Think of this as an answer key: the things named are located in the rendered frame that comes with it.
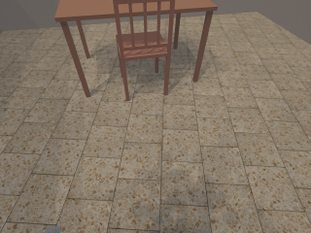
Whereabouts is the table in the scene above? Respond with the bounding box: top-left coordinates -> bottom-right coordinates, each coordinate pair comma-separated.
54,0 -> 218,98

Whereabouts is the chair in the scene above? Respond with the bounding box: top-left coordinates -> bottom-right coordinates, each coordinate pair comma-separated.
113,0 -> 175,101

